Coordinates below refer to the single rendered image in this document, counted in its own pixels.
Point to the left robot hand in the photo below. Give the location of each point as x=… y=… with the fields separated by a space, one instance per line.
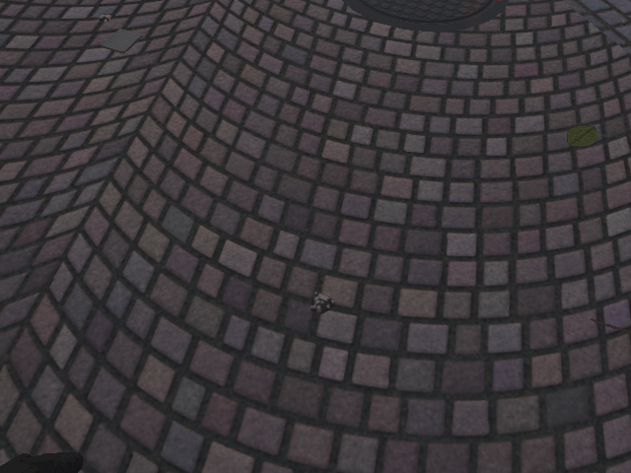
x=60 y=462

